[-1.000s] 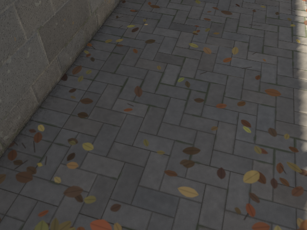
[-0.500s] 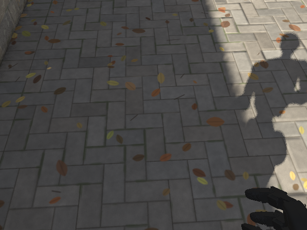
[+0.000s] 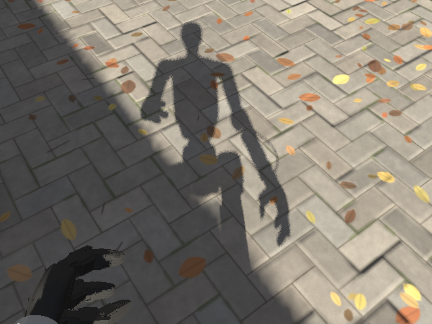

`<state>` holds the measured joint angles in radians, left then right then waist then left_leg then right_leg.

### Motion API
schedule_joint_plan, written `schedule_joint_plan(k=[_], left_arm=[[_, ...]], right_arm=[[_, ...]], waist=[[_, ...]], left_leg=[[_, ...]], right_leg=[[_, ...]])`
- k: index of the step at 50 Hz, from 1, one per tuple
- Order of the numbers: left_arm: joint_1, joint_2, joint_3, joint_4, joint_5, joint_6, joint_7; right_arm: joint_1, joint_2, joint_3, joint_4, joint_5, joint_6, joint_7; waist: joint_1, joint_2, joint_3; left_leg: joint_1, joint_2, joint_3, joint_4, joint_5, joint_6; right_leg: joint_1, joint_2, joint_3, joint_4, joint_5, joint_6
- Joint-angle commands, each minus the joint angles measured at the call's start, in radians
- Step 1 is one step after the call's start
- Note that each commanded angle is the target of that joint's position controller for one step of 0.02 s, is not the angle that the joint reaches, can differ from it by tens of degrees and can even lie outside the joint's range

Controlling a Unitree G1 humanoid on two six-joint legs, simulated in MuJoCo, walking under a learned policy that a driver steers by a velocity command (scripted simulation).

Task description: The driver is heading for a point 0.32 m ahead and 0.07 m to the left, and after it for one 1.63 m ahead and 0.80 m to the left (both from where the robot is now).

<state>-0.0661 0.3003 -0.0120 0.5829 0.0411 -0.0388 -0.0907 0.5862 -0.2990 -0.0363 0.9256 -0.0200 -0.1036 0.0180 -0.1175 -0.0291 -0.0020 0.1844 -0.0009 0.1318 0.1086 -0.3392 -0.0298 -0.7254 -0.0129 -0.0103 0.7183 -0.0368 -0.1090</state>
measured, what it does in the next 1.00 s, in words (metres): walks ahead, turning left: right foot, then left foot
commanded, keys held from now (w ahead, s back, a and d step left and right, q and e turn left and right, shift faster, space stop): w+shift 0.08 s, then w+q+shift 0.92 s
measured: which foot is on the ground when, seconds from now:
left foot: down 0.00-0.10, up 0.12-0.52, down 0.54-0.94, up 0.96-1.00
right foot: up 0.00-0.06, down 0.08-0.50, up 0.52-0.92, down 0.94-1.00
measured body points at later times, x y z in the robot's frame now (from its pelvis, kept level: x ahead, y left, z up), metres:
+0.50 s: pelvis +0.48 +0.01 -0.02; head +0.51 +0.01 +0.43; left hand +0.38 +0.26 -0.15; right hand +0.72 -0.19 -0.11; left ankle +0.67 +0.09 -0.70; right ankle +0.24 -0.09 -0.71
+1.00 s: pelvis +0.95 +0.12 -0.01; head +0.98 +0.14 +0.43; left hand +0.98 +0.45 -0.08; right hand +1.16 -0.12 -0.13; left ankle +0.71 +0.07 -0.65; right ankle +1.12 +0.06 -0.73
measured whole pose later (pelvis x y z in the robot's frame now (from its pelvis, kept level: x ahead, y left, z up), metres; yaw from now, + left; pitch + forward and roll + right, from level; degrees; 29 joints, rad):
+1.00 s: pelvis +0.95 +0.12 -0.01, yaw +41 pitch +2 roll -1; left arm 0.06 0.28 -0.01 0.61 0.06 -0.09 0.02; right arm 0.38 -0.38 -0.10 0.81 0.00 -0.05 0.01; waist -0.09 0.03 0.04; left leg -0.16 -0.14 -0.20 1.07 -0.46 0.13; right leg -0.50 -0.03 0.02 0.63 -0.16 0.05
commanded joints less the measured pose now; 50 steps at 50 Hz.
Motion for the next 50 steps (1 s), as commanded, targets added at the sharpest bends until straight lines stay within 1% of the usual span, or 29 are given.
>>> schedule_joint_plan(k=[1, 3, 4, 5, 6, 7, 9, 11, 13, 15, 18, 22, 25, 26, 27, 28, 29, 30, 31, 34, 37, 40, 43, 45, 46, 47, 48, 49, 50], left_arm=[[-0.007, 0.067, 0.013, -0.039, 0.008, -0.013, 0.014], [0.302, 0.122, 0.044, 0.056, 0.014, -0.014, 0.043], [0.487, 0.177, 0.071, 0.116, 0.022, -0.014, 0.062], [0.520, 0.265, 0.095, 0.133, 0.041, -0.016, 0.083], [0.530, 0.283, 0.106, 0.110, 0.018, -0.013, 0.088], [0.468, 0.225, 0.104, 0.135, 0.005, -0.017, 0.091], [0.384, 0.123, 0.083, 0.165, 0.007, -0.044, 0.086], [0.363, 0.071, 0.067, 0.184, -0.004, -0.062, 0.088], [0.386, 0.048, 0.063, 0.216, -0.027, -0.085, 0.080], [0.396, 0.047, 0.063, 0.230, -0.027, -0.098, 0.077], [0.410, 0.040, 0.055, 0.247, -0.025, -0.108, 0.078], [0.459, 0.118, 0.062, 0.263, -0.032, -0.108, 0.113], [0.379, 0.209, 0.089, 0.226, -0.009, -0.057, 0.149], [0.308, 0.224, 0.096, 0.203, 0.002, -0.039, 0.148], [0.285, 0.149, 0.083, 0.209, 0.007, -0.038, 0.121], [0.345, 0.006, 0.040, 0.119, 0.016, -0.062, 0.110], [0.346, 0.037, 0.026, 0.041, -0.005, -0.088, 0.104], [0.275, 0.093, 0.027, 0.047, 0.005, -0.107, 0.100], [0.257, 0.103, 0.032, 0.055, 0.006, -0.107, 0.096], [0.256, 0.072, 0.016, 0.045, 0.038, -0.040, 0.095], [0.096, 0.038, -0.003, -0.034, 0.023, -0.024, 0.076], [0.006, 0.011, -0.013, -0.066, -0.011, -0.029, 0.068], [-0.013, 0.049, -0.001, -0.082, -0.017, -0.036, 0.077], [0.133, 0.125, 0.032, -0.040, -0.018, -0.043, 0.095], [0.315, 0.166, 0.054, 0.001, -0.021, -0.049, 0.109], [0.546, 0.226, 0.082, 0.047, -0.005, -0.053, 0.130], [0.628, 0.297, 0.101, 0.064, 0.040, -0.054, 0.139], [0.506, 0.312, 0.114, 0.052, 0.029, -0.045, 0.126], [0.384, 0.186, 0.095, 0.026, 0.021, -0.039, 0.120]], right_arm=[[-0.074, -0.197, -0.030, -0.053, 0.005, -0.014, -0.011], [-0.096, -0.239, -0.035, -0.044, 0.003, 0.012, -0.030], [-0.121, -0.221, -0.030, -0.062, 0.007, 0.017, -0.033], [-0.045, -0.052, 0.003, -0.104, 0.007, 0.016, -0.014], [-0.038, -0.087, -0.004, -0.140, 0.035, 0.010, -0.017], [-0.176, -0.138, -0.018, -0.163, 0.029, 0.010, -0.024], [-0.211, -0.077, -0.002, -0.147, 0.024, 0.017, -0.010], [-0.142, -0.038, 0.002, -0.113, 0.003, 0.058, 0.013], [-0.213, -0.021, -0.002, -0.126, -0.004, 0.084, 0.026], [-0.342, -0.012, 0.001, -0.171, 0.000, 0.088, 0.034], [-0.457, 0.003, 0.014, -0.211, 0.014, 0.076, 0.049], [-0.517, -0.024, 0.019, -0.230, 0.006, 0.070, 0.068], [-0.167, -0.132, -0.023, -0.136, 0.003, 0.083, 0.051], [0.060, -0.181, -0.053, -0.070, 0.001, 0.085, 0.034], [0.060, -0.211, -0.075, -0.054, 0.021, 0.087, 0.009], [-0.039, -0.294, -0.090, -0.073, 0.007, 0.100, 0.004], [-0.089, -0.320, -0.102, -0.125, 0.003, 0.105, -0.004], [-0.133, -0.233, -0.091, -0.142, 0.000, 0.103, -0.014], [-0.182, -0.180, -0.077, -0.132, 0.002, 0.099, -0.014], [-0.224, -0.146, -0.058, -0.135, 0.014, 0.053, -0.019], [-0.229, -0.170, -0.067, -0.149, 0.017, 0.026, -0.015], [-0.185, -0.184, -0.083, -0.148, 0.028, 0.026, -0.001], [-0.163, -0.199, -0.094, -0.150, 0.025, 0.032, -0.005], [-0.189, -0.236, -0.103, -0.162, 0.014, 0.032, -0.011], [-0.240, -0.266, -0.108, -0.172, 0.011, 0.029, -0.007], [-0.288, -0.206, -0.091, -0.196, 0.007, 0.015, -0.005], [-0.261, -0.029, -0.045, -0.245, 0.029, 0.009, -0.009], [-0.187, -0.055, -0.027, -0.286, 0.043, 0.019, -0.010], [-0.270, -0.120, -0.034, -0.252, 0.014, 0.040, -0.014]], waist=[[0.129, 0.128, 0.073], [0.291, 0.177, -0.111], [0.376, 0.155, -0.200], [0.268, -0.104, -0.316], [0.264, -0.150, -0.470], [0.251, -0.015, -0.269], [0.164, 0.053, -0.026], [0.092, -0.018, 0.007], [0.084, -0.024, 0.076], [0.097, -0.014, 0.125], [0.105, -0.012, 0.130], [0.091, -0.021, 0.091], [-0.106, -0.091, -0.101], [-0.212, -0.065, -0.168], [-0.177, 0.090, -0.109], [-0.001, 0.305, -0.106], [0.001, 0.250, -0.270], [0.012, 0.040, -0.122], [0.075, -0.066, -0.006], [0.170, -0.090, 0.099], [0.135, -0.028, 0.131], [0.057, 0.039, 0.078], [0.035, 0.082, 0.036], [0.108, 0.080, -0.073], [0.226, 0.068, -0.168], [0.333, 0.029, -0.285], [0.295, -0.247, -0.370], [0.187, -0.403, -0.409], [0.191, -0.190, -0.231]], left_leg=[[-0.169, 0.230, -0.010, 0.043, 1.114, 0.139], [-0.178, 0.244, 0.009, 0.460, 1.333, 0.123], [-0.356, 0.208, 0.007, 0.765, 1.125, 0.113], [-0.692, 0.070, -0.034, 1.166, 0.094, 0.103], [-0.877, -0.033, -0.205, 1.401, -0.136, 0.116], [-0.974, 0.038, -0.231, 1.379, -0.006, 0.129], [-0.905, 0.108, -0.215, 1.231, 0.078, 0.119], [-0.790, 0.137, -0.223, 1.165, 0.095, 0.100], [-0.851, 0.154, -0.213, 1.125, 0.125, 0.092], [-0.915, 0.145, -0.175, 1.041, 0.233, 0.092], [-0.862, 0.096, -0.064, 0.840, 0.416, 0.115], [-0.696, -0.022, 0.072, 0.599, 0.513, 0.172], [-0.336, -0.120, 0.064, 0.614, 0.317, 0.226], [-0.111, -0.097, -0.031, 0.568, 0.233, 0.278], [-0.021, -0.040, -0.133, 0.517, 0.178, 0.320], [0.132, 0.112, -0.505, 0.564, 0.409, 0.444], [0.244, 0.245, -0.902, 0.265, 0.004, 0.570], [0.085, 0.251, -0.949, 0.107, -0.174, 0.502], [-0.107, 0.215, -0.855, 0.084, -0.143, 0.439], [-0.482, 0.092, -0.638, 0.070, 0.091, 0.403], [-0.639, -0.008, -0.501, 0.034, 0.253, 0.366], [-0.556, -0.039, -0.474, 0.068, 0.434, 0.292], [-0.386, -0.002, -0.519, 0.153, 0.565, 0.249], [-0.300, 0.001, -0.533, 0.359, 0.791, 0.203], [-0.343, -0.024, -0.510, 0.574, 0.810, 0.180], [-0.493, -0.060, -0.464, 0.865, 0.641, 0.166], [-0.793, -0.167, -0.353, 1.176, -0.162, 0.154], [-0.946, -0.121, -0.292, 1.317, -0.149, 0.159], [-0.992, -0.038, -0.256, 1.328, -0.025, 0.157]], right_leg=[[0.291, 0.081, -0.119, -0.077, -0.050, -0.046], [0.627, 0.128, -0.099, -0.119, -0.148, -0.087], [0.889, 0.057, -0.010, -0.141, -0.181, -0.109], [1.171, -0.257, 0.387, -0.164, -0.435, -0.137], [1.243, -0.414, 0.845, -0.351, -0.495, -0.186], [1.102, -0.342, 0.665, -0.386, -0.433, -0.157], [0.765, -0.267, 0.407, -0.454, -0.216, -0.109], [0.600, -0.223, 0.257, -0.532, -0.183, -0.067], [0.570, -0.202, 0.153, -0.591, -0.095, -0.038], [0.562, -0.158, 0.012, -0.633, 0.059, 0.001], [0.571, -0.093, -0.166, -0.636, 0.359, 0.056], [0.729, -0.129, -0.246, -0.556, 0.891, 0.110], [0.760, -0.189, -0.225, -0.066, 1.256, 0.124], [0.623, -0.188, -0.200, 0.282, 1.109, 0.111], [0.409, -0.016, -0.199, 0.698, 0.152, 0.098], [0.004, 0.095, -0.085, 1.028, -0.493, 0.136], [-0.173, 0.075, 0.104, 1.046, -0.464, 0.125], [-0.192, 0.012, 0.130, 0.910, -0.361, 0.105], [-0.124, -0.031, 0.117, 0.791, -0.302, 0.104], [0.063, -0.100, 0.098, 0.567, -0.338, 0.164], [0.184, -0.107, 0.024, 0.242, -0.152, 0.188], [0.293, -0.050, -0.004, -0.022, 0.116, 0.168], [0.344, -0.013, 0.021, -0.172, 0.118, 0.147], [0.520, 0.036, 0.034, -0.203, -0.023, 0.129], [0.716, 0.026, 0.029, -0.203, -0.091, 0.118], [0.973, -0.100, 0.132, -0.161, -0.293, 0.093], [1.190, -0.392, 0.553, -0.288, -0.661, 0.046], [1.154, -0.476, 0.966, -0.467, -0.810, -0.025], [0.996, -0.413, 0.799, -0.475, -0.866, -0.023]])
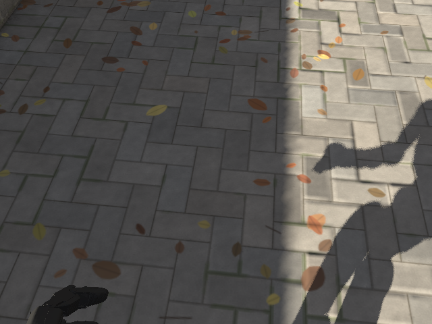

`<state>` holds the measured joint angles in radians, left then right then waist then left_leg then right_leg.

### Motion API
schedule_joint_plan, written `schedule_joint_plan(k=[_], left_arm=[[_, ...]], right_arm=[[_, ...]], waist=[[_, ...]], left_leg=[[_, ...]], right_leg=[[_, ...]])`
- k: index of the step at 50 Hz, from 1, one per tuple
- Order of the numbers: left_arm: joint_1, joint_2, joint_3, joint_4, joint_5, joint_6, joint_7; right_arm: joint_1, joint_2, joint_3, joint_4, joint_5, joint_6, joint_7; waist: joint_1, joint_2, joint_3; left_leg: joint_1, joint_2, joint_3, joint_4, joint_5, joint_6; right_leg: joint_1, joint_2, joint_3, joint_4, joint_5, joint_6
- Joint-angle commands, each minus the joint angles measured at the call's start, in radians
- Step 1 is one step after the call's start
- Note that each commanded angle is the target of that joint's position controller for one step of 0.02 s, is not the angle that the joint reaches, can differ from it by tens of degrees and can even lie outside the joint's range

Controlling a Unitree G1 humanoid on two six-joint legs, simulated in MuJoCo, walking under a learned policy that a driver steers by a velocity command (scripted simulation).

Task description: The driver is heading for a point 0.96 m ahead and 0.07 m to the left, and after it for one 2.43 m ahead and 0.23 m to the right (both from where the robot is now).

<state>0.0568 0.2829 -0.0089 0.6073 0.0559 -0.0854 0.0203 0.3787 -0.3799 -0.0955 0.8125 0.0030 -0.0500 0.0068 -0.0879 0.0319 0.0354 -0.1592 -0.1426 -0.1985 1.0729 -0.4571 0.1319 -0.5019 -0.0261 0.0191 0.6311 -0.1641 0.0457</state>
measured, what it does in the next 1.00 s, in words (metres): walks ahead: left foot, then right foot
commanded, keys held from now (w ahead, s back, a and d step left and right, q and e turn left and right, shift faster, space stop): w+q+shift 0.20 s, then w+shift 0.28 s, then w+e+shift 0.52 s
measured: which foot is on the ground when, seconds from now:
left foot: up 0.00-0.38, down 0.40-0.84, up 0.86-1.00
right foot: down 0.00-0.40, up 0.42-0.82, down 0.84-1.00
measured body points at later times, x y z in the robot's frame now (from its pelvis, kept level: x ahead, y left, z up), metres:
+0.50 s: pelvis +0.44 +0.06 +0.00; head +0.47 +0.06 +0.45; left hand +0.37 +0.30 -0.12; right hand +0.67 -0.14 -0.11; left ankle +0.46 +0.10 -0.71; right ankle +0.31 -0.14 -0.58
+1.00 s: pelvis +0.92 +0.14 +0.01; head +0.93 +0.16 +0.46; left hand +0.90 +0.44 -0.12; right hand +1.12 -0.07 -0.06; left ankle +0.86 +0.30 -0.60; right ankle +0.93 +0.12 -0.71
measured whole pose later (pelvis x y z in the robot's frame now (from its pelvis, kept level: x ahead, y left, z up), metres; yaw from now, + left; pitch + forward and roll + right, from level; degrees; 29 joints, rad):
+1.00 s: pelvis +0.92 +0.14 +0.01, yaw +2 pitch +0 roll -2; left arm 0.42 0.33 0.07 0.87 0.01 -0.02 -0.01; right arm 0.13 -0.23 0.04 0.67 -0.07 -0.10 0.00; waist 0.04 -0.01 0.03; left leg -0.53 0.05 -0.10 1.34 -0.35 -0.02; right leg -0.26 0.21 0.01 0.49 -0.22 -0.18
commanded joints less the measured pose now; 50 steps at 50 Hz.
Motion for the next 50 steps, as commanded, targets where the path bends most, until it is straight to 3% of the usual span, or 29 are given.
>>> schedule_joint_plan(k=[1, 2, 5, 9, 13, 16, 18, 19, 20, 21, 22, 23, 24, 26, 27, 31, 33, 35, 36, 38, 39, 41, 42, 43, 44, 45, 46, 48, 50], left_arm=[[0.227, 0.140, 0.077, 0.013, -0.002, 0.012, 0.005], [0.236, 0.119, 0.071, 0.037, 0.001, 0.013, 0.002], [0.316, 0.071, 0.059, 0.133, -0.026, -0.015, -0.012], [0.282, 0.090, 0.063, 0.159, -0.030, -0.043, -0.025], [0.369, 0.119, 0.065, 0.211, -0.023, -0.046, -0.021], [0.431, 0.192, 0.073, 0.234, -0.023, -0.030, -0.008], [0.398, 0.261, 0.086, 0.228, -0.021, 0.002, 0.007], [0.355, 0.262, 0.085, 0.214, -0.026, 0.013, 0.009], [0.382, 0.187, 0.074, 0.198, -0.014, 0.014, -0.002], [0.477, 0.089, 0.049, 0.118, -0.049, 0.006, -0.021], [0.296, 0.166, 0.062, 0.078, -0.046, -0.012, -0.017], [0.254, 0.134, 0.053, 0.067, -0.060, -0.021, -0.017], [0.261, 0.119, 0.045, 0.085, -0.050, -0.020, -0.018], [0.329, 0.082, 0.037, 0.129, -0.028, 0.020, -0.032], [0.336, 0.067, 0.037, 0.142, -0.025, 0.039, -0.042], [0.128, 0.034, 0.031, 0.077, -0.043, 0.049, -0.063], [0.068, 0.029, 0.026, 0.068, -0.050, 0.039, -0.077], [0.032, 0.016, 0.021, 0.065, -0.059, 0.036, -0.089], [0.018, 0.016, 0.018, 0.059, -0.054, 0.032, -0.092], [0.040, 0.060, 0.029, 0.078, -0.039, 0.032, -0.090], [0.098, 0.090, 0.039, 0.096, -0.037, 0.037, -0.087], [0.470, 0.176, 0.080, 0.200, -0.039, 0.044, -0.075], [0.635, 0.223, 0.112, 0.238, -0.039, 0.053, -0.058], [0.570, 0.297, 0.136, 0.245, -0.052, 0.072, -0.046], [0.476, 0.348, 0.148, 0.194, -0.042, 0.076, -0.044], [0.425, 0.263, 0.140, 0.163, -0.042, 0.075, -0.033], [0.393, 0.190, 0.121, 0.184, -0.043, 0.074, -0.027], [0.349, 0.163, 0.108, 0.189, -0.043, 0.051, -0.020], [0.324, 0.167, 0.103, 0.181, -0.049, 0.026, -0.027]], right_arm=[[-0.116, -0.051, 0.022, -0.143, -0.025, -0.003, 0.009], [-0.151, -0.043, 0.021, -0.145, -0.033, 0.008, 0.025], [-0.220, 0.029, 0.044, -0.205, -0.042, 0.047, 0.060], [-0.334, 0.033, 0.062, -0.285, -0.037, 0.059, 0.076], [-0.469, 0.044, 0.083, -0.310, -0.040, 0.048, 0.097], [-0.430, 0.026, 0.080, -0.269, -0.046, 0.035, 0.082], [-0.182, -0.032, 0.053, -0.188, -0.051, 0.025, 0.060], [0.023, -0.067, 0.030, -0.117, -0.054, 0.020, 0.043], [0.069, -0.139, 0.000, -0.083, -0.058, 0.027, 0.020], [-0.004, -0.233, -0.020, -0.125, -0.057, 0.036, 0.009], [0.045, -0.194, -0.024, -0.129, -0.039, 0.038, 0.002], [0.008, -0.168, -0.020, -0.092, -0.035, 0.027, -0.009], [-0.016, -0.113, -0.008, -0.072, -0.034, 0.012, -0.011], [-0.076, -0.034, 0.020, -0.063, -0.038, -0.018, -0.017], [-0.073, -0.002, 0.030, -0.052, -0.032, -0.034, -0.014], [-0.039, -0.002, 0.031, -0.016, -0.022, -0.075, 0.010], [-0.039, 0.010, 0.040, -0.013, -0.014, -0.091, 0.014], [-0.012, -0.012, 0.044, -0.001, -0.006, -0.106, 0.007], [0.005, -0.027, 0.043, 0.005, -0.007, -0.111, 0.002], [0.031, -0.068, 0.035, 0.016, -0.021, -0.096, -0.024], [0.027, -0.095, 0.028, 0.012, -0.034, -0.079, -0.040], [-0.062, -0.144, 0.013, -0.019, -0.061, -0.036, -0.061], [-0.123, -0.150, 0.008, -0.030, -0.056, -0.029, -0.057], [-0.122, 0.036, 0.051, -0.090, -0.064, -0.060, -0.035], [-0.057, 0.026, 0.073, -0.171, -0.023, -0.080, -0.022], [-0.147, -0.021, 0.081, -0.174, -0.039, -0.098, -0.018], [-0.176, -0.025, 0.082, -0.180, -0.041, -0.105, -0.010], [-0.191, 0.000, 0.094, -0.192, -0.075, -0.066, -0.009], [-0.198, 0.018, 0.106, -0.212, -0.084, -0.020, -0.004]], waist=[[0.156, -0.131, -0.160], [0.147, -0.078, -0.109], [0.111, -0.128, -0.021], [0.068, -0.127, 0.030], [0.100, -0.057, 0.123], [0.065, -0.116, 0.062], [-0.076, -0.169, -0.084], [-0.174, -0.156, -0.166], [-0.123, -0.036, -0.224], [0.017, 0.209, -0.375], [-0.072, 0.010, -0.379], [-0.025, -0.007, -0.192], [0.027, -0.081, -0.074], [0.116, -0.096, -0.018], [0.132, -0.083, -0.005], [0.097, -0.011, 0.114], [0.086, -0.023, 0.104], [0.074, -0.029, 0.087], [0.075, -0.013, 0.096], [0.092, 0.027, 0.033], [0.128, 0.065, -0.021], [0.323, 0.089, -0.186], [0.422, 0.025, -0.215], [0.270, -0.330, -0.184], [0.207, -0.313, -0.395], [0.227, -0.069, -0.273], [0.159, 0.045, -0.115], [0.076, 0.095, 0.002], [0.037, 0.054, 0.050]], left_leg=[[-0.633, 0.141, 0.103, 0.312, 0.157, -0.016], [-0.609, 0.171, 0.111, 0.282, 0.170, -0.027], [-0.632, 0.234, 0.120, 0.250, 0.189, -0.042], [-0.629, 0.243, 0.166, 0.115, 0.372, -0.048], [-0.506, 0.180, 0.297, -0.225, 0.462, 0.001], [-0.324, 0.057, 0.376, -0.330, 0.388, 0.054], [-0.058, 0.007, 0.336, -0.374, 0.254, 0.095], [0.188, 0.017, 0.284, -0.495, 0.283, 0.123], [0.425, 0.165, 0.090, -0.467, 0.143, 0.132], [0.675, 0.467, -0.494, -0.589, 0.098, 0.273], [0.626, 0.437, -0.549, -0.723, 0.098, 0.256], [0.473, 0.424, -0.416, -0.767, 0.179, 0.236], [0.291, 0.387, -0.322, -0.797, 0.252, 0.203], [0.055, 0.336, -0.154, -0.850, 0.308, 0.160], [-0.002, 0.318, -0.097, -0.886, 0.309, 0.142], [-0.074, 0.240, 0.159, -0.998, 0.511, 0.056], [-0.074, 0.203, 0.280, -1.024, 0.685, 0.002], [-0.003, 0.236, 0.324, -1.064, 0.850, -0.034], [0.054, 0.264, 0.342, -1.037, 1.002, -0.053], [0.233, 0.281, 0.376, -0.914, 1.384, -0.093], [0.289, 0.298, 0.380, -0.801, 1.546, -0.108], [0.220, 0.322, 0.374, -0.285, 1.662, -0.119], [0.043, 0.237, 0.400, 0.160, 1.293, -0.116], [-0.440, 0.037, 0.326, 0.595, 0.002, -0.153], [-0.704, 0.032, 0.109, 0.727, -0.043, -0.160], [-0.736, 0.111, 0.063, 0.610, 0.069, -0.130], [-0.688, 0.163, 0.070, 0.454, 0.139, -0.118], [-0.559, 0.213, 0.088, 0.307, 0.106, -0.146], [-0.467, 0.247, 0.128, 0.134, 0.080, -0.173]], right_leg=[[0.641, -0.350, 0.568, -0.371, -0.547, -0.165], [0.558, -0.308, 0.430, -0.376, -0.373, -0.146], [0.453, -0.262, 0.184, -0.418, -0.101, -0.114], [0.377, -0.228, -0.073, -0.491, 0.163, -0.095], [0.387, -0.177, -0.235, -0.565, 0.408, -0.076], [0.525, -0.209, -0.267, -0.439, 1.085, -0.080], [0.547, -0.253, -0.258, -0.082, 1.282, -0.104], [0.443, -0.236, -0.265, 0.201, 1.171, -0.117], [0.193, -0.140, -0.242, 0.574, 0.349, -0.110], [-0.188, 0.006, -0.139, 0.952, -0.348, -0.069], [-0.285, -0.006, 0.021, 0.973, -0.224, -0.085], [-0.330, -0.048, 0.019, 0.903, -0.163, -0.088], [-0.281, -0.086, 0.015, 0.800, -0.149, -0.087], [-0.135, -0.118, 0.042, 0.693, -0.155, -0.077], [-0.106, -0.129, 0.055, 0.643, -0.161, -0.072], [-0.183, -0.109, 0.019, 0.373, 0.076, -0.086], [-0.097, -0.072, -0.060, 0.207, 0.256, -0.112], [-0.033, -0.039, -0.106, 0.105, 0.399, -0.145], [-0.024, -0.030, -0.124, 0.054, 0.418, -0.163], [0.009, 0.060, -0.191, 0.018, 0.328, -0.188], [0.071, 0.106, -0.211, 0.021, 0.243, -0.198], [0.410, 0.156, -0.169, 0.030, 0.086, -0.248], [0.595, 0.103, -0.063, -0.042, 0.002, -0.310], [0.838, -0.081, 0.249, 0.038, 0.202, -0.389], [1.005, -0.235, 0.760, -0.221, -0.131, -0.588], [0.877, -0.241, 0.805, -0.369, -0.292, -0.532], [0.656, -0.210, 0.716, -0.406, -0.282, -0.466], [0.361, -0.114, 0.544, -0.418, -0.129, -0.413], [0.157, -0.038, 0.428, -0.458, -0.087, -0.399]])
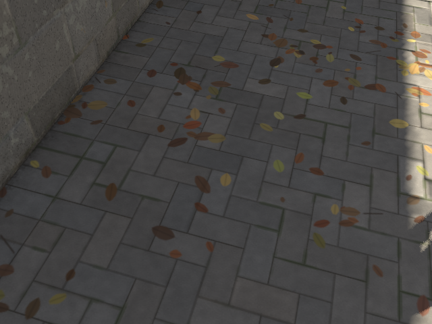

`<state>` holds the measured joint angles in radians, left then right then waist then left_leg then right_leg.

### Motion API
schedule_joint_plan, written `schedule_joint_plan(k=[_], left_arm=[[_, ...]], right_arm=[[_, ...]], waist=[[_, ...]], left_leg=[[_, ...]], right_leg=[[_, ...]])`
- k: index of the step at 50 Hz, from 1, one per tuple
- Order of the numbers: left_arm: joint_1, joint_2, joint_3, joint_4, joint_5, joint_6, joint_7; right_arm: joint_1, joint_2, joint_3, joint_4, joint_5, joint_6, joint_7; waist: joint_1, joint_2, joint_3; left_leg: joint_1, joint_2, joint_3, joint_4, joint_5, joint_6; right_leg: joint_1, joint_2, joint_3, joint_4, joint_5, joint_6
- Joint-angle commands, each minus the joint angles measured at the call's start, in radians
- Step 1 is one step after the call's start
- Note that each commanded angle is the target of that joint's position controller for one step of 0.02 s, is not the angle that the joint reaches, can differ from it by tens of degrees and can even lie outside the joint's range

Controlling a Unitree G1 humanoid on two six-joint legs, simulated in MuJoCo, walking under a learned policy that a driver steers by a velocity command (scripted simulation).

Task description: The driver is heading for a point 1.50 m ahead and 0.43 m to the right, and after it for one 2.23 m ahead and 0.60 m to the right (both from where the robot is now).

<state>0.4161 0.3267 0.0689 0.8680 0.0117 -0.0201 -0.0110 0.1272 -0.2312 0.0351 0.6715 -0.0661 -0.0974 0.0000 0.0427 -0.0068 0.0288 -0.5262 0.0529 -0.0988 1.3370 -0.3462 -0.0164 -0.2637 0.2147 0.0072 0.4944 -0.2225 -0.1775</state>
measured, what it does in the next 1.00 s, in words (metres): walks ahead, turning right: left foot, then right foot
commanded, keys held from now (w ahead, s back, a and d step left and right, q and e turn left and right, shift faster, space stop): w+e+shift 0.54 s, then w+shift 0.34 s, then w+q+shift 0.12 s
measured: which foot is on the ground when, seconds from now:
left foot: up 0.00-0.22, down 0.24-0.70, up 0.72-1.00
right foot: down 0.00-0.26, up 0.28-0.68, down 0.70-1.00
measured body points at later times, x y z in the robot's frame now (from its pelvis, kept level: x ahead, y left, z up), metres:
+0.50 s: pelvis +0.46 +0.03 +0.01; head +0.48 +0.03 +0.46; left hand +0.78 +0.18 -0.06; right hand +0.32 -0.24 -0.10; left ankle +0.42 +0.18 -0.73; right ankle +0.48 -0.08 -0.63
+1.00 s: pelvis +0.87 -0.21 +0.00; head +0.89 -0.21 +0.45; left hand +1.02 +0.04 -0.13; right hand +0.88 -0.51 -0.08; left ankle +1.15 -0.22 -0.67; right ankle +0.72 -0.15 -0.73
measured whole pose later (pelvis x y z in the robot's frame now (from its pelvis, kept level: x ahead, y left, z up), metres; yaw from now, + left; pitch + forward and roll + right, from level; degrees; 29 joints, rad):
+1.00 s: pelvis +0.87 -0.21 +0.00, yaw -38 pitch +1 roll -2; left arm 0.47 0.31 0.05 0.89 0.00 -0.11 -0.02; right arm 0.11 -0.27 0.00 0.68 -0.02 -0.05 0.05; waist 0.05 0.02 0.03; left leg -0.76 0.15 0.02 0.73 0.06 0.05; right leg 0.15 0.15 -0.01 0.14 -0.31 -0.12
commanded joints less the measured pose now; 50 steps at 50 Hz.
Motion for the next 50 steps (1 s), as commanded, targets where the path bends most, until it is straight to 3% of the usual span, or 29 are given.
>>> schedule_joint_plan(k=[1, 5, 7, 9, 10, 11, 12, 13, 14, 15, 16, 17, 18, 21, 25, 28, 31, 33, 34, 35, 36, 37, 38, 39, 40, 42, 44, 47, 50], left_arm=[[-0.045, 0.141, 0.030, -0.087, -0.007, -0.050, 0.002], [-0.026, 0.155, 0.049, -0.099, -0.018, -0.060, -0.009], [0.006, 0.171, 0.059, -0.095, -0.023, -0.058, -0.012], [0.011, 0.181, 0.066, -0.098, -0.019, -0.051, -0.002], [0.002, 0.200, 0.070, -0.103, -0.013, -0.051, 0.002], [-0.022, 0.229, 0.075, -0.107, -0.006, -0.051, 0.000], [-0.080, 0.219, 0.071, -0.122, -0.002, -0.060, -0.003], [-0.107, 0.074, 0.030, -0.158, 0.006, -0.074, 0.002], [0.032, -0.011, -0.005, -0.232, -0.048, -0.070, -0.004], [-0.050, 0.079, -0.002, -0.185, -0.013, -0.045, 0.009], [-0.137, 0.108, 0.007, -0.190, 0.007, -0.035, -0.001], [-0.179, 0.105, 0.008, -0.192, 0.014, -0.026, -0.014], [-0.220, 0.082, 0.004, -0.212, 0.026, -0.015, -0.032], [-0.268, 0.016, -0.019, -0.261, 0.025, 0.022, -0.057], [-0.391, 0.021, -0.037, -0.337, 0.021, 0.029, -0.073], [-0.504, 0.009, -0.054, -0.363, 0.021, 0.023, -0.094], [-0.446, 0.026, -0.051, -0.321, 0.028, 0.011, -0.083], [-0.173, 0.084, -0.022, -0.228, 0.034, -0.001, -0.059], [0.038, 0.121, 0.003, -0.154, 0.036, -0.006, -0.040], [0.048, 0.190, 0.031, -0.123, 0.035, 0.001, -0.015], [-0.035, 0.293, 0.050, -0.176, 0.043, 0.009, -0.005], [0.015, 0.248, 0.054, -0.184, 0.022, 0.015, 0.005], [-0.031, 0.217, 0.048, -0.152, 0.018, 0.004, 0.016], [-0.062, 0.162, 0.036, -0.135, 0.018, -0.010, 0.018], [-0.097, 0.129, 0.023, -0.129, 0.019, -0.026, 0.023], [-0.105, 0.067, -0.001, -0.110, 0.007, -0.054, 0.023], [-0.077, 0.074, 0.001, -0.085, -0.004, -0.077, 0.012], [-0.080, 0.077, 0.003, -0.080, -0.011, -0.103, -0.009], [-0.019, 0.105, 0.005, -0.046, -0.016, -0.126, -0.009]], right_arm=[[-0.005, -0.126, -0.019, -0.101, -0.011, 0.034, 0.008], [-0.176, -0.091, -0.001, -0.163, 0.033, 0.027, 0.024], [-0.199, -0.113, -0.009, -0.170, 0.042, 0.023, 0.021], [-0.180, -0.144, -0.022, -0.166, 0.038, 0.016, 0.012], [-0.111, -0.179, -0.038, -0.145, 0.038, 0.012, 0.003], [0.029, -0.220, -0.060, -0.109, 0.041, 0.006, -0.009], [0.242, -0.264, -0.083, -0.062, 0.034, 0.000, -0.026], [0.470, -0.333, -0.110, -0.028, 0.008, -0.003, -0.047], [0.341, -0.418, -0.131, -0.040, -0.011, 0.007, -0.038], [0.220, -0.297, -0.122, -0.070, -0.002, 0.016, -0.032], [0.173, -0.212, -0.101, -0.068, 0.009, 0.019, -0.028], [0.177, -0.176, -0.093, -0.042, 0.005, 0.020, -0.023], [0.211, -0.168, -0.089, -0.006, 0.009, 0.015, -0.025], [0.270, -0.118, -0.080, 0.074, 0.042, -0.011, -0.006], [0.218, -0.140, -0.085, 0.096, 0.040, -0.033, 0.001], [0.285, -0.166, -0.088, 0.136, 0.037, -0.034, -0.004], [0.346, -0.244, -0.100, 0.153, 0.038, -0.020, -0.019], [0.306, -0.304, -0.111, 0.145, 0.035, 0.010, -0.031], [0.253, -0.305, -0.110, 0.127, 0.036, 0.021, -0.031], [0.281, -0.225, -0.099, 0.118, 0.023, 0.022, -0.016], [0.400, -0.136, -0.073, 0.032, 0.059, 0.016, -0.006], [0.224, -0.214, -0.083, -0.004, 0.055, -0.003, -0.008], [0.188, -0.192, -0.075, -0.011, 0.065, -0.011, -0.007], [0.187, -0.180, -0.070, 0.009, 0.055, -0.010, -0.006], [0.200, -0.162, -0.065, 0.021, 0.039, 0.005, 0.000], [0.231, -0.129, -0.060, 0.037, 0.018, 0.044, 0.015], [0.118, -0.104, -0.053, -0.007, 0.015, 0.054, 0.028], [-0.014, -0.081, -0.041, -0.040, 0.043, 0.044, 0.046], [-0.079, -0.086, -0.045, -0.042, 0.066, 0.037, 0.061]], waist=[[-0.084, 0.068, 0.077], [0.003, -0.011, 0.065], [0.036, -0.036, 0.028], [0.030, -0.045, -0.005], [-0.003, -0.045, -0.058], [-0.083, -0.028, -0.152], [-0.204, -0.016, -0.252], [-0.267, 0.152, -0.390], [-0.102, 0.513, -0.494], [-0.116, 0.260, -0.316], [-0.126, 0.130, -0.193], [-0.118, 0.040, -0.117], [-0.109, 0.049, -0.071], [-0.067, 0.096, -0.015], [-0.025, 0.093, 0.051], [-0.052, 0.035, 0.121], [-0.005, 0.095, 0.055], [0.143, 0.133, -0.083], [0.244, 0.118, -0.162], [0.168, -0.029, -0.188], [0.024, -0.230, -0.358], [0.117, -0.041, -0.372], [0.064, -0.007, -0.172], [0.012, 0.069, -0.056], [-0.038, 0.089, -0.013], [-0.096, 0.063, 0.021], [-0.082, 0.020, 0.087], [-0.051, 0.004, 0.115], [-0.016, 0.012, 0.114]], left_leg=[[-0.068, 0.058, 0.058, -0.238, 0.023, -0.036], [0.107, 0.015, 0.108, -0.640, 0.410, -0.045], [0.135, -0.011, 0.102, -0.729, 0.461, -0.031], [0.177, -0.036, 0.082, -0.821, 0.405, -0.019], [0.257, -0.063, 0.078, -0.834, 0.324, -0.008], [0.407, -0.078, 0.087, -0.835, 0.230, 0.005], [0.653, -0.013, 0.048, -0.796, 0.150, 0.024], [0.888, 0.240, -0.207, -0.814, -0.224, 0.043], [0.992, 0.466, -0.838, -1.077, -0.466, 0.153], [0.850, 0.404, -0.768, -1.103, -0.600, 0.164], [0.727, 0.348, -0.543, -1.073, -0.424, 0.148], [0.623, 0.304, -0.384, -1.072, -0.195, 0.134], [0.561, 0.266, -0.261, -1.080, -0.060, 0.120], [0.503, 0.229, -0.043, -1.117, 0.203, 0.079], [0.422, 0.181, 0.202, -1.192, 0.443, 0.060], [0.419, 0.138, 0.332, -1.235, 0.644, 0.030], [0.523, 0.174, 0.357, -1.098, 1.298, 0.028], [0.513, 0.217, 0.339, -0.748, 1.454, 0.056], [0.405, 0.198, 0.345, -0.459, 1.332, 0.075], [0.151, 0.071, 0.322, -0.066, 0.360, 0.071], [-0.188, -0.037, 0.196, 0.294, -0.186, 0.036], [-0.288, -0.027, 0.058, 0.301, -0.045, 0.042], [-0.328, 0.022, 0.061, 0.219, 0.013, 0.044], [-0.271, 0.060, 0.066, 0.115, 0.029, 0.044], [-0.192, 0.083, 0.053, 0.047, 0.020, 0.037], [-0.092, 0.114, 0.048, -0.079, -0.011, 0.012], [-0.136, 0.129, 0.084, -0.228, 0.059, 0.001], [-0.063, 0.109, 0.136, -0.541, 0.369, 0.040], [0.033, 0.044, 0.167, -0.710, 0.587, 0.106]], right_leg=[[-0.147, -0.250, 0.398, -0.349, 0.017, -0.175], [-0.169, -0.186, 0.334, -0.357, 0.217, -0.089], [-0.045, -0.211, 0.359, -0.313, 0.335, -0.059], [0.080, -0.228, 0.387, -0.217, 0.444, -0.024], [0.129, -0.230, 0.393, -0.111, 0.581, -0.003], [0.141, -0.212, 0.373, 0.072, 0.667, 0.020], [0.018, -0.177, 0.344, 0.327, 0.597, 0.042], [-0.155, -0.123, 0.261, 0.674, 0.062, 0.035], [-0.440, -0.060, 0.148, 0.911, -0.299, 0.065], [-0.550, -0.168, 0.118, 0.964, -0.176, 0.054], [-0.553, -0.208, 0.088, 0.912, -0.092, 0.061], [-0.525, -0.241, 0.078, 0.872, -0.062, 0.072], [-0.515, -0.268, 0.081, 0.846, -0.059, 0.077], [-0.550, -0.310, 0.060, 0.826, -0.037, 0.086], [-0.529, -0.305, -0.005, 0.653, 0.146, 0.090], [-0.410, -0.257, -0.131, 0.377, 0.220, 0.050], [-0.199, -0.135, -0.197, 0.269, 0.162, -0.006], [0.097, -0.082, -0.146, 0.228, 0.063, -0.050], [0.346, -0.096, -0.087, 0.109, 0.089, -0.082], [0.548, -0.236, 0.099, 0.124, -0.025, -0.091], [0.793, -0.541, 0.667, 0.023, 0.039, -0.247], [0.740, -0.514, 0.744, -0.144, -0.071, -0.242], [0.570, -0.501, 0.624, -0.203, -0.062, -0.214], [0.381, -0.463, 0.532, -0.231, -0.007, -0.174], [0.238, -0.418, 0.446, -0.245, 0.046, -0.151], [0.068, -0.363, 0.338, -0.307, 0.060, -0.135], [0.007, -0.324, 0.254, -0.382, 0.091, -0.131], [-0.011, -0.255, 0.065, -0.439, 0.263, -0.064], [0.115, -0.323, -0.017, -0.546, 0.442, -0.008]])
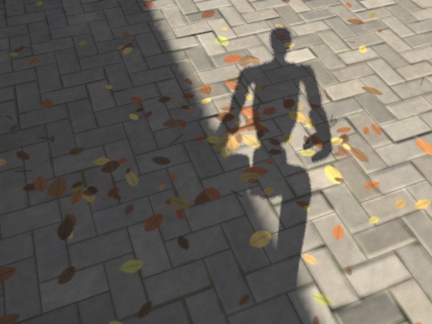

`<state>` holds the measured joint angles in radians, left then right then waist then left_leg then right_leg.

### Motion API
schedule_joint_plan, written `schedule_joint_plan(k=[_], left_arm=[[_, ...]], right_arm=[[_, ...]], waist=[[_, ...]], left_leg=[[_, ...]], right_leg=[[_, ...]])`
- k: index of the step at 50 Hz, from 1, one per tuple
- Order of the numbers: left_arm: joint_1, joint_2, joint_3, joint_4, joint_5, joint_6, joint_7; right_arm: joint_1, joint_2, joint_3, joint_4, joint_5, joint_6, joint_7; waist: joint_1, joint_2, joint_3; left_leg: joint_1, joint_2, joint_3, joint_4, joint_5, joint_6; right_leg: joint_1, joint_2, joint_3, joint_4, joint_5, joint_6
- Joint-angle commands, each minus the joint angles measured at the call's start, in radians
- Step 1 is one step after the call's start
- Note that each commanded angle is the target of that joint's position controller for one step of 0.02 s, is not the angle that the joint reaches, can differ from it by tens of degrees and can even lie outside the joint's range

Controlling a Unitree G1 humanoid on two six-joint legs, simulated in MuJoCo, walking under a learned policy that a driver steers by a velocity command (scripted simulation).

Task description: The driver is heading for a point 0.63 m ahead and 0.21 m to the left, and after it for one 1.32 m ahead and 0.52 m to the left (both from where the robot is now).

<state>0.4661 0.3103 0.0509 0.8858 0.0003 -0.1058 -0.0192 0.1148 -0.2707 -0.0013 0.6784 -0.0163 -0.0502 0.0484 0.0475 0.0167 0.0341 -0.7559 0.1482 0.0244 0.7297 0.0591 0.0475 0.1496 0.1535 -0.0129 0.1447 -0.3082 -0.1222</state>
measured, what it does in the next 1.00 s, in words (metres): walks ahead, turning left: left foot, then right foot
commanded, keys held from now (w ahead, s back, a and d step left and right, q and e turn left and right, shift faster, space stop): w+q+shift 0.74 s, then w+shift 0.26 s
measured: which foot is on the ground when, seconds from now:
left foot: up 0.00-0.12, down 0.14-0.56, up 0.58-0.96, down 0.98-1.00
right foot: down 0.00-0.14, up 0.16-0.54, down 0.56-1.00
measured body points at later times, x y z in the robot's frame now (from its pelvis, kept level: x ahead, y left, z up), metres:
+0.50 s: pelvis +0.50 +0.08 +0.00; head +0.53 +0.09 +0.45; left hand +0.70 +0.36 -0.04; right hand +0.55 -0.21 -0.12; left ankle +0.32 +0.10 -0.73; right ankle +0.74 -0.01 -0.70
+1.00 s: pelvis +0.91 +0.29 -0.03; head +0.93 +0.31 +0.42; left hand +0.65 +0.40 -0.15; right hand +1.25 +0.33 -0.08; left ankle +0.97 +0.41 -0.73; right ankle +0.78 +0.01 -0.69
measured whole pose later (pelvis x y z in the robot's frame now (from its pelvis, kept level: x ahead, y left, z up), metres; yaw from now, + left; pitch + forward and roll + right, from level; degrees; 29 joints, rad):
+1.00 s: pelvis +0.91 +0.29 -0.03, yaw +45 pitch +2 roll -1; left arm 0.56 0.26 0.01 0.94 0.03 -0.07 0.01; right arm -0.04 -0.29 0.01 0.62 -0.05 -0.04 0.06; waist 0.08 0.03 0.03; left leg -0.55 -0.08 0.09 0.64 -0.13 0.19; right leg 0.19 -0.07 -0.23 0.58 -0.42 0.02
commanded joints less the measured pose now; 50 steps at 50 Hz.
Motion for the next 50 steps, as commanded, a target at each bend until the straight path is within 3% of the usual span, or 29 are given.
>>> schedule_joint_plan(k=[1, 4, 6, 7, 8, 9, 10, 11, 14, 16, 18, 23, 25, 26, 27, 28, 29, 30, 31, 32, 34, 38, 39, 42, 44, 46, 47, 49, 50], left_arm=[[-0.062, 0.133, 0.024, -0.054, 0.002, -0.040, 0.004], [-0.042, 0.183, 0.030, -0.047, 0.038, -0.012, 0.038], [-0.114, 0.211, 0.038, -0.070, 0.069, 0.026, 0.060], [-0.152, 0.198, 0.033, -0.086, 0.066, 0.027, 0.061], [-0.064, 0.049, 0.000, -0.144, 0.010, 0.002, 0.027], [-0.143, 0.103, -0.013, -0.188, 0.029, -0.023, 0.029], [-0.233, 0.106, -0.021, -0.213, 0.030, -0.035, 0.028], [-0.269, 0.093, -0.030, -0.224, 0.037, -0.043, 0.024], [-0.271, 0.059, -0.049, -0.259, 0.079, 0.016, 0.016], [-0.336, 0.052, -0.061, -0.302, 0.079, 0.037, 0.009], [-0.467, 0.035, -0.075, -0.357, 0.058, 0.033, -0.004], [-0.546, 0.050, -0.069, -0.382, 0.028, 0.025, -0.002], [-0.474, 0.094, -0.049, -0.361, 0.031, 0.018, 0.012], [-0.352, 0.133, -0.028, -0.328, 0.028, 0.013, 0.024], [-0.159, 0.169, -0.007, -0.284, 0.031, 0.008, 0.040], [0.070, 0.242, 0.023, -0.254, 0.056, 0.005, 0.063], [-0.003, 0.317, 0.038, -0.261, 0.078, 0.012, 0.059], [-0.105, 0.241, 0.044, -0.274, 0.068, 0.024, 0.053], [-0.161, 0.139, 0.020, -0.278, 0.059, 0.026, 0.049], [-0.165, 0.094, 0.009, -0.252, 0.060, 0.026, 0.044], [-0.113, 0.072, 0.002, -0.186, 0.052, 0.013, 0.043], [-0.092, 0.032, -0.006, -0.120, 0.020, -0.017, 0.019], [-0.105, 0.058, -0.003, -0.119, 0.025, -0.027, 0.017], [-0.106, 0.078, 0.000, -0.092, 0.029, -0.034, 0.011], [-0.036, 0.117, 0.003, -0.057, 0.026, -0.032, 0.012], [0.008, 0.184, 0.013, -0.038, 0.028, -0.015, 0.025], [0.004, 0.218, 0.019, -0.035, 0.029, 0.000, 0.035], [-0.050, 0.234, 0.019, -0.050, 0.024, 0.024, 0.045], [0.001, 0.107, -0.003, -0.078, 0.046, 0.023, 0.032]], right_arm=[[-0.067, -0.056, -0.013, -0.043, 0.016, -0.011, 0.012], [0.009, -0.109, -0.035, -0.010, -0.003, -0.007, 0.005], [0.369, -0.175, -0.070, 0.099, -0.003, 0.001, -0.008], [0.536, -0.232, -0.100, 0.137, -0.010, 0.011, -0.022], [0.473, -0.356, -0.139, 0.144, -0.011, 0.029, -0.029], [0.378, -0.315, -0.139, 0.090, 0.005, 0.030, -0.020], [0.350, -0.284, -0.132, 0.095, 0.005, 0.022, -0.027], [0.341, -0.201, -0.113, 0.125, 0.006, 0.023, -0.029], [0.295, -0.155, -0.090, 0.133, 0.008, -0.001, -0.042], [0.281, -0.194, -0.098, 0.116, 0.012, -0.020, -0.037], [0.271, -0.196, -0.104, 0.104, 0.013, -0.026, -0.037], [0.320, -0.229, -0.129, 0.103, 0.030, -0.028, -0.027], [0.318, -0.249, -0.136, 0.100, 0.023, -0.024, -0.038], [0.305, -0.276, -0.141, 0.098, 0.015, -0.023, -0.038], [0.252, -0.282, -0.141, 0.086, 0.011, -0.028, -0.034], [0.227, -0.171, -0.109, 0.055, 0.008, -0.041, -0.036], [0.343, -0.044, -0.069, -0.013, 0.057, -0.040, -0.035], [0.294, -0.122, -0.064, 0.016, 0.027, -0.018, -0.048], [0.190, -0.163, -0.074, 0.020, 0.003, -0.006, -0.042], [0.140, -0.160, -0.076, 0.015, -0.005, 0.002, -0.028], [0.091, -0.113, -0.066, -0.018, -0.023, 0.027, 0.003], [-0.018, -0.062, -0.038, -0.099, -0.023, 0.056, 0.028], [-0.039, -0.055, -0.029, -0.130, -0.024, 0.052, 0.033], [-0.135, -0.069, -0.014, -0.145, -0.023, 0.040, 0.047], [-0.184, -0.058, -0.004, -0.145, -0.023, 0.030, 0.051], [-0.139, -0.093, -0.013, -0.116, -0.030, 0.023, 0.037], [-0.041, -0.120, -0.024, -0.087, -0.037, 0.019, 0.027], [0.325, -0.199, -0.069, 0.034, -0.044, 0.017, -0.007], [0.335, -0.284, -0.093, 0.057, -0.042, 0.022, -0.030]], waist=[[-0.021, -0.021, 0.098], [-0.073, -0.110, -0.027], [-0.252, -0.141, -0.189], [-0.336, -0.094, -0.235], [-0.169, 0.389, -0.298], [-0.194, 0.159, -0.382], [-0.178, 0.023, -0.251], [-0.128, -0.110, -0.118], [-0.021, -0.070, 0.005], [-0.015, -0.042, 0.051], [-0.045, -0.015, 0.093], [-0.124, 0.031, 0.019], [-0.091, 0.029, -0.045], [-0.027, 0.014, -0.133], [0.090, 0.004, -0.228], [0.169, -0.107, -0.371], [0.032, -0.462, -0.506], [0.028, -0.305, -0.375], [0.046, -0.149, -0.225], [0.037, -0.054, -0.126], [0.005, -0.098, -0.042], [-0.040, -0.095, 0.000], [-0.063, -0.124, 0.022], [-0.062, -0.051, 0.099], [-0.042, -0.041, 0.120], [-0.081, -0.099, 0.050], [-0.144, -0.131, -0.026], [-0.323, -0.136, -0.193], [-0.216, 0.060, -0.261]], left_leg=[[0.261, -0.080, 0.057, -0.131, 0.184, 0.058], [0.333, -0.220, 0.140, -0.118, -0.023, 0.095], [0.648, -0.276, 0.129, -0.110, -0.182, 0.138], [0.861, -0.213, 0.004, -0.120, -0.325, 0.186], [1.210, 0.079, -0.623, -0.246, -0.471, 0.401], [1.220, 0.116, -0.892, -0.415, -0.467, 0.430], [1.099, 0.109, -0.788, -0.438, -0.448, 0.391], [0.889, 0.057, -0.673, -0.474, -0.379, 0.319], [0.564, -0.053, -0.505, -0.506, -0.275, 0.293], [0.423, -0.094, -0.448, -0.567, -0.257, 0.297], [0.316, -0.138, -0.401, -0.615, -0.209, 0.269], [0.490, -0.131, -0.409, -0.538, 0.090, 0.168], [0.603, -0.124, -0.427, -0.386, 0.288, 0.129], [0.630, -0.139, -0.410, -0.214, 0.397, 0.107], [0.537, -0.175, -0.384, 0.027, 0.357, 0.084], [0.386, -0.222, -0.308, 0.361, 0.018, 0.085], [0.101, -0.315, -0.192, 0.637, -0.570, 0.052], [-0.041, -0.203, -0.149, 0.712, -0.471, 0.068], [-0.060, -0.156, -0.123, 0.673, -0.388, 0.065], [-0.036, -0.123, -0.111, 0.625, -0.353, 0.057], [-0.014, -0.077, -0.109, 0.582, -0.349, 0.045], [-0.054, -0.059, -0.071, 0.526, -0.257, 0.039], [-0.039, -0.049, -0.081, 0.456, -0.203, 0.039], [0.100, -0.100, 0.016, 0.144, -0.062, 0.057], [0.226, -0.157, 0.093, 0.018, -0.035, 0.096], [0.316, -0.242, 0.139, -0.020, -0.138, 0.124], [0.433, -0.270, 0.128, -0.037, -0.206, 0.145], [0.870, -0.252, 0.029, -0.166, -0.242, 0.195], [1.088, -0.020, -0.246, -0.119, -0.361, 0.197]], right_leg=[[-0.211, -0.271, -0.029, -0.175, 0.660, -0.041], [0.018, -0.311, -0.103, 0.101, 1.310, 0.032], [-0.039, -0.324, -0.129, 0.602, 1.435, 0.054], [-0.242, -0.265, -0.143, 0.996, 1.169, 0.053], [-0.813, -0.037, -0.079, 1.505, -0.013, 0.156], [-0.940, -0.052, 0.102, 1.555, -0.071, 0.120], [-0.969, -0.125, 0.147, 1.475, -0.017, 0.109], [-0.905, -0.175, 0.123, 1.323, 0.016, 0.091], [-0.799, -0.230, 0.111, 1.136, -0.055, 0.129], [-0.763, -0.249, 0.064, 0.950, -0.044, 0.156], [-0.680, -0.244, 0.025, 0.727, 0.144, 0.178], [-0.512, -0.181, 0.021, 0.421, 0.419, 0.159], [-0.418, -0.143, 0.033, 0.359, 0.314, 0.144], [-0.289, -0.122, 0.026, 0.360, 0.215, 0.131], [-0.067, -0.169, 0.049, 0.379, 0.150, 0.114], [0.169, -0.389, 0.260, 0.373, -0.209, 0.082], [0.338, -0.664, 0.865, 0.146, -0.456, -0.027], [0.221, -0.628, 0.898, 0.103, -0.616, -0.052], [0.089, -0.565, 0.686, 0.124, -0.481, -0.032], [-0.034, -0.519, 0.518, 0.122, -0.251, -0.016], [-0.153, -0.459, 0.306, 0.097, -0.018, 0.020], [-0.217, -0.406, 0.046, 0.031, 0.297, 0.055], [-0.259, -0.419, 0.017, 0.012, 0.363, 0.045], [-0.333, -0.353, -0.141, -0.096, 0.434, 0.056], [-0.297, -0.367, -0.183, -0.120, 0.717, 0.048], [-0.142, -0.388, -0.204, 0.037, 1.218, 0.048], [-0.109, -0.409, -0.207, 0.211, 1.356, 0.046], [-0.276, -0.390, -0.214, 0.748, 1.224, 0.043], [-0.540, -0.273, -0.180, 1.134, 0.123, 0.053]])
